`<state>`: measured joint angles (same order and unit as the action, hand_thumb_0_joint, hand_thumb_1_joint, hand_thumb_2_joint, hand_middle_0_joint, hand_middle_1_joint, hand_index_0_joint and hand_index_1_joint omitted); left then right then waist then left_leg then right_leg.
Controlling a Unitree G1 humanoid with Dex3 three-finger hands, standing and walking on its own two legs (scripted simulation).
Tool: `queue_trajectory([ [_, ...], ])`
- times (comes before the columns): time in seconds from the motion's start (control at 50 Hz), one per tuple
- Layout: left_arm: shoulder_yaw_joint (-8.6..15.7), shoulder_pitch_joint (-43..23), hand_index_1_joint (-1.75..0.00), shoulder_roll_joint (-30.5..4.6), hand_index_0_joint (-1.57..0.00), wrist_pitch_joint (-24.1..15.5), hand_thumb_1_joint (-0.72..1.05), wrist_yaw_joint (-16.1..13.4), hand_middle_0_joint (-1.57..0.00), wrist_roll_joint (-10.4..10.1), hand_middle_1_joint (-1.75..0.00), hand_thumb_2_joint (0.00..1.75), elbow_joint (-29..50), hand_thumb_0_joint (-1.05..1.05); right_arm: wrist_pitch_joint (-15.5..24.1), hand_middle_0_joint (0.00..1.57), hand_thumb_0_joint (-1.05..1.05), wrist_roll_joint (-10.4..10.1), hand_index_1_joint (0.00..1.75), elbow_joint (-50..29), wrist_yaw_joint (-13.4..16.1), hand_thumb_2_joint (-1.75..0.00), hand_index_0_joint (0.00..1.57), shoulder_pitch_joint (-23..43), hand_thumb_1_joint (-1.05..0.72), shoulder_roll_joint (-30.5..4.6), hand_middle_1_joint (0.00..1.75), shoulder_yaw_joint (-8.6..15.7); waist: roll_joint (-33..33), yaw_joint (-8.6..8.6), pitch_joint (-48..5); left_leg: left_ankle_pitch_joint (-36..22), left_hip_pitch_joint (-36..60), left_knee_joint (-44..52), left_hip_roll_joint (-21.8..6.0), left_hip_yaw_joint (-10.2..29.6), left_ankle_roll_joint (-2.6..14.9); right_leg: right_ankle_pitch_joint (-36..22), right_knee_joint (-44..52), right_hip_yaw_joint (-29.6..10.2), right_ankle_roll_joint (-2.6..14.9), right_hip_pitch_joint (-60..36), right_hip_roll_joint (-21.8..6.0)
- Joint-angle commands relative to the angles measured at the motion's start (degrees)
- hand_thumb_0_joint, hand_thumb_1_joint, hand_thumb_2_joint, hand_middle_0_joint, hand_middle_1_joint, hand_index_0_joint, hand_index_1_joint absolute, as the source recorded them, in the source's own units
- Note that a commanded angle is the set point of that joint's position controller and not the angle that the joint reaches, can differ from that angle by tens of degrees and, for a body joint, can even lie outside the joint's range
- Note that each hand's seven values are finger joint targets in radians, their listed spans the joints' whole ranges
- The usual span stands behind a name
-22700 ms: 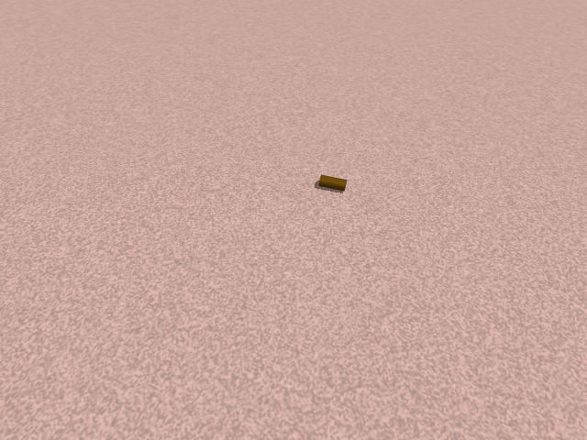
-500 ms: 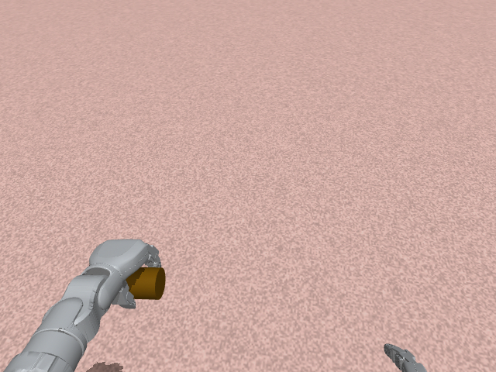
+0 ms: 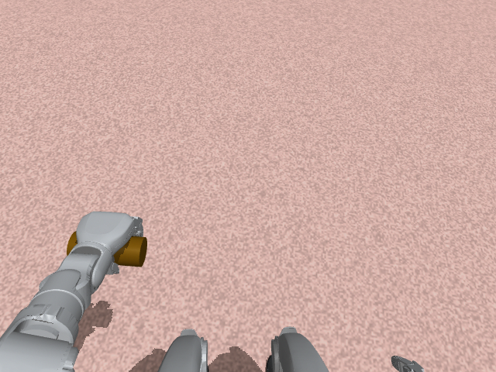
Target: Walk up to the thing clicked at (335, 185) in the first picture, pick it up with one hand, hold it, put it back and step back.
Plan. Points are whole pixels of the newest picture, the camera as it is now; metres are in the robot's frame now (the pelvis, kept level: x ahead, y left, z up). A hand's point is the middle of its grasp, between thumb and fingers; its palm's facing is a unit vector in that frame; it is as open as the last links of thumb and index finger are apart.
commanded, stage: crouch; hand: left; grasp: from above
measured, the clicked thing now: (109, 248) +0.36 +0.25 -0.13
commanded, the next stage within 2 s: lower in 1.46 s
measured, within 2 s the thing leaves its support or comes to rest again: neither
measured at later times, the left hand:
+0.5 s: hand (137, 264) +0.40 +0.26 -0.34, palm faces -0.49 +0.04 -0.87, open 8.6 cm
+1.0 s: hand (146, 265) +0.43 +0.27 -0.46, palm faces -0.50 +0.02 -0.87, open 8.5 cm
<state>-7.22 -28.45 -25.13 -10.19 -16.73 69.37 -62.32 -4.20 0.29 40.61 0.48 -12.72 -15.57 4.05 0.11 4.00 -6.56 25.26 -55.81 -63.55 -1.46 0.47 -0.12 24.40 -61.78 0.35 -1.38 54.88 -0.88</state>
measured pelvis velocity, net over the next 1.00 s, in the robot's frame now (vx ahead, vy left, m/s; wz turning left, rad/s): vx -0.03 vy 0.01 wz -0.08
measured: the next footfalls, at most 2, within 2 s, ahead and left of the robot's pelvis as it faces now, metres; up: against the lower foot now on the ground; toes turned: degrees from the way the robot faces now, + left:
none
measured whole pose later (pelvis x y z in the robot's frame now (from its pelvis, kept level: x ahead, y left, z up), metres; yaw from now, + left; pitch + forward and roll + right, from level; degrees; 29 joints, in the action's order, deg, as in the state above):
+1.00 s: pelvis -0.03 +0.01 -0.29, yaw -4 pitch +38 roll -7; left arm 6.0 -50.8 -40.8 -14.8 -18.1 74.8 -75.0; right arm 1.7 6.4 41.1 -7.4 -9.6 -15.0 0.8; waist 0.2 11.8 -5.3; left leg 39.9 -124.1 -125.7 -0.5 5.7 0.3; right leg 39.0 -121.2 2.9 -2.3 120.4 -0.6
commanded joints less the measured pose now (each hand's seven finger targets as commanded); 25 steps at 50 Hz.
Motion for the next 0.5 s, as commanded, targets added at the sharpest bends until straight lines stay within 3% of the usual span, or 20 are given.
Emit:
queue_trajectory([
  [0.0, 4.48, -25.24, -0.56, -13.34, -0.99, 0.8, 0.62, -5.47, -0.96, -0.59, -0.59, 0.61, 7.96, 0.0, 2.67, 0.2, 0.0, 0.87, 0.3, -3.77, 1.03, -0.9, 0.2, -5.36, -0.89, -9.25, 0.3, 3.63, 6.53, 1.87, -26.29, -5.38, 7.24, -1.86, 1.89, -0.04, 0.5, -4.71, -1.31, 1.1, 3.42, 3.99, 2.34],
  [0.04, 5.53, -24.93, -0.53, -14.26, -0.99, 1.19, 0.61, -5.88, -0.96, -0.52, -0.56, 0.58, 5.89, 0.0, 3.26, 0.2, 0.0, 1.21, 0.3, -3.29, 1.19, -0.9, 0.2, -6.27, -0.89, -9.56, 0.3, 3.81, 6.2, 1.76, -27.98, -4.03, 2.9, -5.13, 1.66, 1.0, 0.61, -3.47, -5.54, 1.61, 3.53, 8.06, 2.34],
  [0.08, 7.08, -27.92, -0.53, -17.25, -0.99, 1.43, 0.6, -6.17, -0.96, -0.05, -0.55, 0.59, 8.03, 0.0, 3.72, 0.2, 0.0, 1.52, 0.3, -3.35, 1.41, -0.9, 0.2, -6.76, -0.89, -9.55, 0.3, 3.8, 7.36, 1.78, -32.9, -3.56, -0.86, -9.01, 1.83, 0.58, 0.95, -3.09, -8.91, 1.31, 3.58, 9.69, 2.21],
  [0.14, 9.57, -27.23, -0.53, -20.19, -1.01, 2.1, 0.64, -5.91, -0.98, 0.02, -0.56, 0.58, 6.75, 0.0, 4.24, 0.2, 0.0, 1.96, 0.3, -3.15, 1.33, -0.9, 0.2, -7.01, -0.9, -9.81, 0.3, 3.71, 8.21, 1.45, -34.78, -3.43, -5.09, -13.05, 1.67, 1.1, 0.85, -1.97, -13.68, 1.56, 3.68, 15.0, 1.95],
  [0.18, 9.25, -27.95, -0.54, -19.87, -1.02, 2.07, 0.65, -5.29, -0.99, 0.35, -0.56, 0.6, 5.28, 0.0, 4.59, 0.2, 0.0, 2.22, 0.3, -2.73, 1.14, -0.9, 0.2, -7.51, -0.9, -9.83, 0.3, 3.63, 8.67, 2.56, -34.37, -1.33, -8.67, -15.2, 1.67, 1.58, 0.71, -0.19, -16.27, 1.78, 3.65, 18.81, 1.87],
  [0.22, 10.86, -30.6, -0.54, -22.38, -1.02, 1.59, 0.65, -4.87, -0.99, 0.45, -0.56, 0.61, 6.5, 0.0, 5.04, 0.2, 0.0, 2.4, 0.3, -2.56, 0.94, -0.9, 0.2, -8.0, -0.9, -10.03, 0.3, 3.65, 9.04, 2.68, -36.98, 0.24, -10.81, -17.68, 1.72, 2.08, 0.73, 1.26, -19.12, 2.08, 3.73, 21.47, 1.9],
  [0.24, 10.41, -30.14, -0.53, -21.34, -1.04, 1.35, 0.68, -4.42, -1.01, 0.27, -0.56, 0.59, 4.78, 0.0, 5.27, 0.2, 0.0, 2.6, 0.3, -2.17, 0.73, -0.9, 0.2, -7.99, -0.9, -9.97, 0.3, 3.46, 9.16, 3.38, -36.22, 0.65, -12.67, -19.3, 1.75, 2.18, 0.81, 1.63, -20.43, 2.19, 3.63, 23.58, 1.78],
  [0.28, 11.06, -31.63, -0.53, -22.56, -1.06, 0.42, 0.7, -3.81, -1.03, 0.39, -0.56, 0.6, 4.84, 0.0, 5.69, 0.2, 0.0, 2.76, 0.3, -2.12, 0.24, -0.9, 0.2, -8.21, -0.9, -10.52, 0.3, 3.43, 9.92, 3.85, -36.79, 2.53, -14.51, -21.16, 1.68, 3.41, 0.56, 3.6, -23.34, 2.75, 3.78, 27.83, 1.65],
  [0.32, 11.12, -28.7, -0.51, -21.73, -1.1, -0.27, 0.75, -3.23, -1.06, 0.58, -0.54, 0.59, -0.33, 0.0, 5.94, 0.2, 0.0, 3.02, 0.3, -1.54, -0.41, -0.9, 0.2, -8.41, -0.9, -10.93, 0.3, 3.35, 8.21, 4.39, -34.46, 4.08, -17.4, -23.35, 1.6, 4.47, 0.63, 5.33, -25.51, 3.35, 3.64, 32.11, 1.52],
  [0.36, 11.91, -34.31, -0.52, -23.72, -1.11, -1.84, 0.76, -3.16, -1.07, 0.61, -0.55, 0.6, 3.86, 0.0, 6.47, 0.2, 0.0, 3.34, 0.3, -1.22, -1.01, -0.9, 0.2, -8.68, -0.9, -11.12, 0.3, 3.19, 10.43, 4.95, -38.45, 3.99, -18.05, -26.24, 1.66, 4.6, 0.58, 5.07, -28.27, 3.51, 3.74, 34.34, 1.49],
  [0.42, 12.55, -34.72, -0.5, -24.62, -1.12, -3.26, 0.78, -3.7, -1.09, 1.26, -0.53, 0.59, 3.34, 0.0, 6.85, 0.2, 0.0, 3.81, 0.3, -0.88, -1.91, -0.9, 0.2, -8.9, -0.9, -11.35, 0.3, 2.92, 11.42, 5.27, -39.06, 5.71, -21.06, -29.43, 1.66, 4.7, 0.53, 6.28, -31.08, 3.8, 3.58, 37.71, 1.38],
  [0.46, 13.17, -38.8, -0.48, -26.12, -1.14, -4.28, 0.8, -4.59, -1.11, 1.81, -0.52, 0.57, 5.63, 0.0, 7.07, 0.2, 0.0, 4.3, 0.3, -0.57, -2.4, -0.9, 0.2, -9.23, -0.9, -11.12, 0.3, 2.58, 13.0, 5.38, -42.92, 3.82, -20.97, -32.26, 1.76, 3.94, 0.77, 4.79, -32.99, 3.82, 3.73, 38.39, 1.69],
  [0.48, 13.72, -37.12, -0.49, -26.83, -1.14, -4.29, 0.79, -4.97, -1.11, 2.36, -0.52, 0.58, 4.0, 0.0, 7.11, 0.2, 0.0, 4.37, 0.3, -0.38, -2.71, -0.9, 0.2, -9.55, -0.91, -11.21, 0.3, 2.48, 13.24, 5.57, -42.73, 2.73, -21.3, -33.33, 1.77, 3.98, 0.69, 4.21, -33.91, 3.87, 3.68, 39.18, 1.48],
])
